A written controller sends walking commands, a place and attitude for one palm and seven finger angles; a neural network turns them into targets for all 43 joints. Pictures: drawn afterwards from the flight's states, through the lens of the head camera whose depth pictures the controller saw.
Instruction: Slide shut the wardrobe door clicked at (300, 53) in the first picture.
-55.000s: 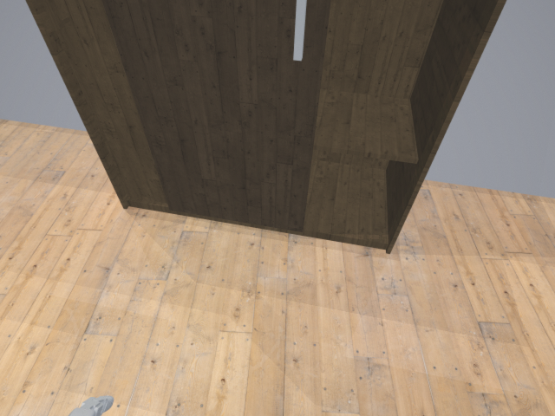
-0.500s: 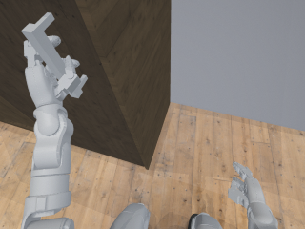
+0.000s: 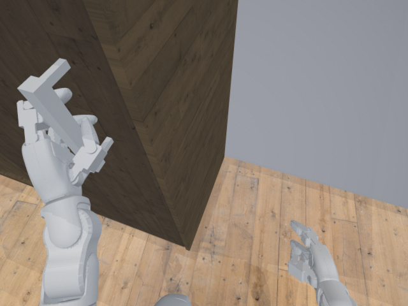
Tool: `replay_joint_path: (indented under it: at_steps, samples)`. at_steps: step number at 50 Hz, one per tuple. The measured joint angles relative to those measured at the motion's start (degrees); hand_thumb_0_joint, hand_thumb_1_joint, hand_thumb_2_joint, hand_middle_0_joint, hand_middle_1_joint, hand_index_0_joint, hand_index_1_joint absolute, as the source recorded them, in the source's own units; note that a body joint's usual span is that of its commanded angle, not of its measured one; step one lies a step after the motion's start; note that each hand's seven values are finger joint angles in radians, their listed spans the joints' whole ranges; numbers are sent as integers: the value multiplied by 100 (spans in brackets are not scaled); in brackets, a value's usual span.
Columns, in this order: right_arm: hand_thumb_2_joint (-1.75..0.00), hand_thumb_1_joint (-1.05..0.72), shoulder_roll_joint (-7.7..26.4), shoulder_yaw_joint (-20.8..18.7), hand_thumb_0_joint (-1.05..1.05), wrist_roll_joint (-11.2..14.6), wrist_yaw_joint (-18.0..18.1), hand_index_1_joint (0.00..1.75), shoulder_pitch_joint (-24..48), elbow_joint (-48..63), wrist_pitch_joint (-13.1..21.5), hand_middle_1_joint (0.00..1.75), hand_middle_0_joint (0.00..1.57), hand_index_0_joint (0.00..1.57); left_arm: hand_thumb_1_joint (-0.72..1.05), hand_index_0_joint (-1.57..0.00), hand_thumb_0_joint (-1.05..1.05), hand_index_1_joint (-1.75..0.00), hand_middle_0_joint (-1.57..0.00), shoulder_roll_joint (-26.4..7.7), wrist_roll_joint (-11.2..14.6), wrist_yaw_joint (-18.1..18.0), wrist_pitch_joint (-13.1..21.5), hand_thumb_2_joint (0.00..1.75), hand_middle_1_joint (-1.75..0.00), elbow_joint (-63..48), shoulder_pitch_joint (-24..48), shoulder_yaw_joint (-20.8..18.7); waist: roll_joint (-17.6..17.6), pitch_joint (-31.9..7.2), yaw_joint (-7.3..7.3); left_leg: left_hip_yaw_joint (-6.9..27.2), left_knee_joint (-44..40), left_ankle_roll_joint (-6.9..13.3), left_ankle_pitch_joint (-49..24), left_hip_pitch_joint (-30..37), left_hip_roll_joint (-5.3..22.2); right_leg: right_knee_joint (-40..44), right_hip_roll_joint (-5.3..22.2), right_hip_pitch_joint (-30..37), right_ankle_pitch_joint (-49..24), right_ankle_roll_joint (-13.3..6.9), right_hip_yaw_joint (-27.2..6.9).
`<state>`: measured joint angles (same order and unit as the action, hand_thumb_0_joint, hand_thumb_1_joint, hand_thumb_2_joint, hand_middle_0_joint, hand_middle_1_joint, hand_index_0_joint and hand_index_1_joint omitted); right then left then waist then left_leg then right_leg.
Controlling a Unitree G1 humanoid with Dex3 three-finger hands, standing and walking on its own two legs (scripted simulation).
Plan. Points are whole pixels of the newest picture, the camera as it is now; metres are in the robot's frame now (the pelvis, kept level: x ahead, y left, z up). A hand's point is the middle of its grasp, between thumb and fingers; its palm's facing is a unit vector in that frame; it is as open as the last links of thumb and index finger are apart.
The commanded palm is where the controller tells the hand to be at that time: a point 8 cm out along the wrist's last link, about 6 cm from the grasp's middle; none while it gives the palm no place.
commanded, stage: step sideways, sliding the door along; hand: left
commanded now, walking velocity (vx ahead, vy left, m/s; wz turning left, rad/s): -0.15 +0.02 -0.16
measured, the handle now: (80, 122) +0.31 +0.26 +0.18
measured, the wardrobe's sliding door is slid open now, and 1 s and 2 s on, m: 0.00 0.01 0.00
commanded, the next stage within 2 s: none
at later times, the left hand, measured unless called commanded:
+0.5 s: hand (83, 153) +0.26 +0.23 +0.18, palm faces +0.25 -0.96 +0.13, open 7.1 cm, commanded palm +0.23 +0.22 +0.17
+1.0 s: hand (73, 140) +0.28 +0.26 +0.17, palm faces +0.21 -0.98 -0.08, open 6.0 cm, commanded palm +0.24 +0.26 +0.18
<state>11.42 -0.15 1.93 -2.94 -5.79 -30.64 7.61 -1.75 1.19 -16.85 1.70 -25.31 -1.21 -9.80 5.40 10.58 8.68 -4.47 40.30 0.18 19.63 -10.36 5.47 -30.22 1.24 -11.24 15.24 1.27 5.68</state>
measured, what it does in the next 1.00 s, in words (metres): walks ahead: right foot, then right foot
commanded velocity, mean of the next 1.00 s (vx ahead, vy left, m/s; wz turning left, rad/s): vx -0.29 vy -0.13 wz -0.38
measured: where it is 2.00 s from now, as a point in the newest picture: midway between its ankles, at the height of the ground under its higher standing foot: outside the picture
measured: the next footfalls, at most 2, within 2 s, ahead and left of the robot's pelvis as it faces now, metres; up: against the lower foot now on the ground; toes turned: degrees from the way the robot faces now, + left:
right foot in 0.38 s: +0.20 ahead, -0.04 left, +0.00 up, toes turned +0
right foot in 0.84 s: +0.29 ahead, +0.02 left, +0.02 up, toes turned +28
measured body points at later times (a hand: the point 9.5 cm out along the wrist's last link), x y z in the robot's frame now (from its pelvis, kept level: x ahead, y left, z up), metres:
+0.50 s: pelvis +0.12 +0.10 -0.02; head +0.13 +0.11 +0.43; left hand +0.24 +0.28 +0.17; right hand +0.36 -0.03 -0.08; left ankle -0.06 +0.08 -0.69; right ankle +0.16 -0.04 -0.73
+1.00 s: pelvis +0.17 +0.13 -0.02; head +0.19 +0.15 +0.43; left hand +0.26 +0.31 +0.18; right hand +0.48 +0.02 -0.04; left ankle +0.18 +0.30 -0.73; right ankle +0.23 -0.02 -0.65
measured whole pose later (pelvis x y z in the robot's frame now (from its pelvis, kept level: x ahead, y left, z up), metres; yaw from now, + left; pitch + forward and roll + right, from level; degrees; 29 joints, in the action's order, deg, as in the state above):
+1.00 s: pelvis +0.17 +0.13 -0.02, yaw +12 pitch -5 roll +0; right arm 16.8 1.2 -1.4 -3.2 -4.2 -25.2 9.2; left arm -14.3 -1.5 -0.2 20.0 -46.1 -38.2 14.8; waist -0.5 7.7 11.0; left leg -9.3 41.6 -3.8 16.9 -17.4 11.6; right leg -74.6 -1.2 -31.9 26.6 2.1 -6.5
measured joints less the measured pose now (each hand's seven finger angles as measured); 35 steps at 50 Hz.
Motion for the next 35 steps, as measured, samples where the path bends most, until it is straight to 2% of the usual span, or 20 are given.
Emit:
replay_joint_path:
  at_steps: [2,4,6,10,13,17,19,21,22,26,29,30,32,34,35]
  samples:
    - [-90,-90,58,-70,2,17,33,30,38,-35,-89,30,20,20,71,-13,-1,-128,-32,121,-103,4,21,85,-140,-142,-171,250,-101,-101,-66,25,-142,12,150,31,-113,-146,72,-107,-174,3,-143]
    - [-90,-90,149,-164,2,-1,61,30,-28,42,-164,30,20,20,71,-15,0,-127,-31,257,-172,68,14,83,-140,-317,-380,555,-117,-238,-124,-19,-669,75,284,220,-144,-462,95,-321,-443,-13,-202]
    - [-90,-90,239,-276,2,-26,34,30,-157,224,-178,30,20,20,71,-16,1,-125,-31,343,-258,160,63,82,-140,-455,-557,884,-70,-361,-132,-55,-1081,194,410,355,-132,-1091,100,-646,27,-126,-214]
    - [-90,-90,191,-245,2,-29,-39,30,-226,457,-175,30,20,20,72,-17,2,-121,-34,416,-401,328,209,80,-140,-861,-1062,1336,-222,-380,77,-219,-1363,300,489,666,-228,-1856,125,-1173,413,-271,-237]
    - [-90,-90,74,-94,2,-53,-113,30,-297,649,-92,30,20,20,72,-19,3,-119,-36,516,-494,400,292,79,-140,-1294,-1636,1602,-305,-401,110,-360,-1428,350,629,916,-295,-1840,68,-1410,340,-316,-7]
    - [-90,-90,-28,69,1,-66,-181,30,-452,840,57,30,20,20,71,-21,5,-116,-38,621,-574,508,305,78,-140,-1857,-2373,2085,-256,-410,37,-369,-1007,391,1023,1055,-411,-1109,-105,-1370,-316,-413,311]
    - [-90,-90,-63,122,1,-93,-168,30,-529,842,153,30,20,20,71,-20,5,-114,-38,522,-538,631,340,78,-140,-2068,-2661,2306,-228,-409,-35,-473,-514,285,1258,1024,-460,-856,-158,-1232,-712,-479,349]
    - [-90,-90,-64,154,1,-164,-99,30,-536,656,126,30,20,20,73,-16,5,-113,-39,177,-293,793,508,80,-140,-2086,-2913,2453,-48,-502,-84,-649,19,67,1350,967,-336,-845,-139,-954,-168,-388,343]
    - [-90,-90,-73,181,1,-171,-79,30,-508,526,63,30,20,20,74,-14,4,-114,-40,29,-175,869,603,80,-140,-2074,-3049,2524,20,-563,-54,-744,252,-25,1294,944,-267,-826,-152,-844,29,-330,320]
    - [-90,-90,-158,271,2,-205,-143,30,-443,205,-188,30,20,20,75,-11,4,-117,-40,-323,4,1145,961,80,-140,-2001,-3595,2763,-33,-663,96,-1088,858,-649,570,993,-159,-869,-175,-510,97,-585,-82]
    - [-90,-90,-145,299,2,-221,-228,30,-509,156,-301,30,20,20,73,-13,3,-121,-40,-549,1,1349,1204,81,-140,-1856,-3955,2822,-97,-797,34,-1314,904,-923,-92,1069,-105,-942,-166,-363,-74,-604,-202]
    - [-90,-90,-123,308,2,-211,-245,30,-561,154,-305,30,20,20,73,-15,3,-123,-41,-653,-33,1437,1266,81,-140,-1801,-4031,2822,-129,-865,-22,-1328,1005,-919,-367,991,-79,-874,-173,-301,-176,-642,-246]
    - [-90,-90,-31,355,2,-189,-260,30,-653,100,-262,30,20,20,71,-19,1,-126,-41,-824,-104,1584,1383,82,-140,-1672,-4137,2822,-216,-1026,-83,-1363,1184,-743,-972,805,-49,-767,-189,-228,-297,-693,-546]
    - [-90,-90,85,409,2,-240,-246,30,-699,7,-169,30,20,20,68,-24,0,-129,-43,-909,-196,1716,1523,82,-140,-1514,-4232,2792,-269,-1183,-103,-1499,891,-589,-1297,936,-70,-862,-227,-301,-614,-604,-806]
    - [-90,-90,143,422,2,-293,-237,30,-704,-17,-139,30,20,20,66,-27,-1,-131,-43,-926,-231,1760,1570,82,-140,-1432,-4257,2785,-232,-1267,-155,-1614,565,-568,-1281,1119,-59,-1043,-254,-418,-551,-525,-789]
